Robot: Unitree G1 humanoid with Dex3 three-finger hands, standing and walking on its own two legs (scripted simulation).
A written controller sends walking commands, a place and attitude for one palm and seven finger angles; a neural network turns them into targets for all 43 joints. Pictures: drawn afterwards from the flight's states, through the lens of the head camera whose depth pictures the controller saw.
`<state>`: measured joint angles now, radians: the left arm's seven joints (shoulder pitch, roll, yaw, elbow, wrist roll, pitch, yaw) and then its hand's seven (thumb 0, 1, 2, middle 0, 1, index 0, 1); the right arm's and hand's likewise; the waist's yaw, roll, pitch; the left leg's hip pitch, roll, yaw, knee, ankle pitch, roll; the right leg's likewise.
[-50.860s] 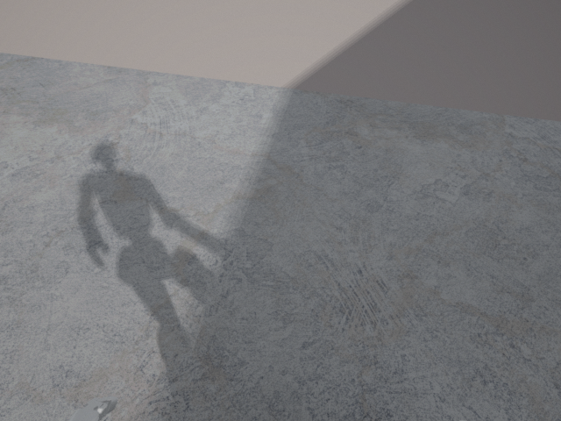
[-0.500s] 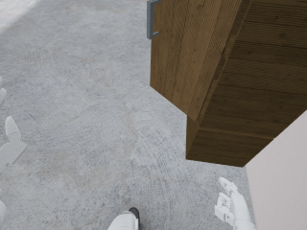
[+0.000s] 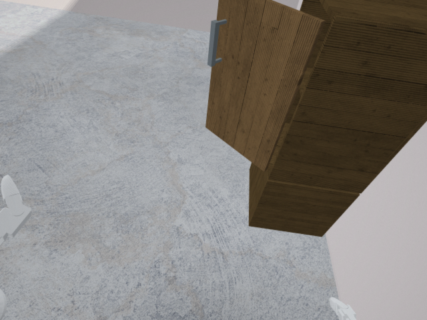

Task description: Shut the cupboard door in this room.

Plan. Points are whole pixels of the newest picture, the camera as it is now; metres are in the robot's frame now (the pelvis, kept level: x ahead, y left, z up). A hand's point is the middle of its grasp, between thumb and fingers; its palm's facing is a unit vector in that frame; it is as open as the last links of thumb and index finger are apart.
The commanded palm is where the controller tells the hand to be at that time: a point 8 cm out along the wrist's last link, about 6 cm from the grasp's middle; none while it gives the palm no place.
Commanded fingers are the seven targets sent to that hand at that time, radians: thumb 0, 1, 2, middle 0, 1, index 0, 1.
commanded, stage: stop stepping back and stand still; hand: left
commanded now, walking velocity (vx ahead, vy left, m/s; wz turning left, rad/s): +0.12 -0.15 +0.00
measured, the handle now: (217, 43) +0.95 +0.08 +0.09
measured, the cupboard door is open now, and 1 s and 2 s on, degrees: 51 51 51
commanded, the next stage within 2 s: let the arm hang, fingers relaxed in 0.92 s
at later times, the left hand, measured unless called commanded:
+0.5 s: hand (23, 236) +0.17 +0.27 +0.16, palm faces +0.48 -0.81 -0.33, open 7.5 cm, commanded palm +0.11 +0.30 +0.19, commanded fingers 0.00 0.90 0.90 -0.20 -0.30 -0.20 -0.30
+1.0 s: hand (0, 231) +0.17 +0.29 +0.16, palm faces +0.42 -0.80 -0.42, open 7.4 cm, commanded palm none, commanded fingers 0.00 0.90 0.90 -0.20 -0.30 -0.20 -0.30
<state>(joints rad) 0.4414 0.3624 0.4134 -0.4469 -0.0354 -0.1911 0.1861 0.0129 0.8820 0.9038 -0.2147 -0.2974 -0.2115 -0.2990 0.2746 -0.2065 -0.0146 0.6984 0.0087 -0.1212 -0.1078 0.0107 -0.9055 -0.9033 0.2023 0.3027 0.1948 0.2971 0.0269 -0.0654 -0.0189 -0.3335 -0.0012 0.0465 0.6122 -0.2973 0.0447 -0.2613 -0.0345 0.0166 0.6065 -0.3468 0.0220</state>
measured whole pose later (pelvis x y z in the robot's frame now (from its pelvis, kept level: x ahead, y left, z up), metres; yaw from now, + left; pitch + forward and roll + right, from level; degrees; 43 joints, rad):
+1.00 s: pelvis -0.02 +0.03 +0.01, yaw -1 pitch +0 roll -1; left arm 0.55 0.38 0.39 -0.46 -0.04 -0.18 0.15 0.02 0.88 0.90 -0.22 -0.30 -0.21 -0.30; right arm 0.22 -0.16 0.05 0.63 0.00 -0.09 -0.07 0.01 -0.90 -0.90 0.21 0.30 0.20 0.30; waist 0.01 -0.01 -0.02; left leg -0.29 0.03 0.08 0.52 -0.23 0.02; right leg -0.19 -0.01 -0.05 0.47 -0.27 0.01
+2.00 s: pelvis -0.04 +0.02 +0.01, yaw +0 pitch -1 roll +0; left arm 0.22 0.18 0.01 1.11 0.02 0.00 0.01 0.00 0.90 0.90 -0.20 -0.29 -0.20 -0.30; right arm 0.22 -0.20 0.00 1.10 -0.02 0.00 -0.02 0.00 -0.91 -0.90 0.20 0.30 0.20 0.30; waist -0.01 0.01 0.01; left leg -0.24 0.02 0.07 0.41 -0.15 0.01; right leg -0.16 -0.02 -0.06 0.42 -0.24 0.00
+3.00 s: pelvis -0.02 +0.00 +0.01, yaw +4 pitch -2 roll -1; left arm 0.16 0.24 0.03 1.07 0.02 0.01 0.02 0.00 0.90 0.90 -0.20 -0.29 -0.20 -0.30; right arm 0.18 -0.26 -0.02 1.09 -0.02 0.04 -0.01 0.00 -0.91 -0.90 0.20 0.30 0.19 0.30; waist -0.02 0.01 0.05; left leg -0.27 0.03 0.01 0.54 -0.24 -0.02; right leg -0.12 -0.01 -0.14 0.44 -0.29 -0.02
